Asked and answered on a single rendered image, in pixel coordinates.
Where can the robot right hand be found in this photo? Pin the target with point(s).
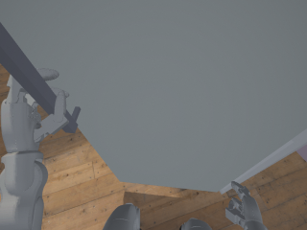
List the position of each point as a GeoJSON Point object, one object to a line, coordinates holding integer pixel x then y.
{"type": "Point", "coordinates": [247, 210]}

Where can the right robot forearm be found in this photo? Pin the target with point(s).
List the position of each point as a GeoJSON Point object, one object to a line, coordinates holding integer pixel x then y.
{"type": "Point", "coordinates": [254, 225]}

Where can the left robot forearm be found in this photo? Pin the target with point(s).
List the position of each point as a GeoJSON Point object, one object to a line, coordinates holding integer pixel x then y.
{"type": "Point", "coordinates": [21, 188]}

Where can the right robot thigh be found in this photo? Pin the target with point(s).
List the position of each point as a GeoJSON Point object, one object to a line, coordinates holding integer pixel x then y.
{"type": "Point", "coordinates": [195, 224]}

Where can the robot thigh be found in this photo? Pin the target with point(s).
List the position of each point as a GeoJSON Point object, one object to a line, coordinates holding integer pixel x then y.
{"type": "Point", "coordinates": [124, 217]}
{"type": "Point", "coordinates": [195, 224]}

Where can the handle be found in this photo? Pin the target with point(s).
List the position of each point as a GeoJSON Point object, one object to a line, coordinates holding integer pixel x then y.
{"type": "Point", "coordinates": [17, 64]}

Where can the robot left hand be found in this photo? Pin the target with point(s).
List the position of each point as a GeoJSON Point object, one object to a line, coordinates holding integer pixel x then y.
{"type": "Point", "coordinates": [19, 115]}

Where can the left robot thigh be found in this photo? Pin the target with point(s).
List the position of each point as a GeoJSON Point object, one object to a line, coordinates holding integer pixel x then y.
{"type": "Point", "coordinates": [124, 217]}

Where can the fridge door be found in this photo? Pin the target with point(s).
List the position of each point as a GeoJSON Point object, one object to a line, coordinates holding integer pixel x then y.
{"type": "Point", "coordinates": [186, 94]}

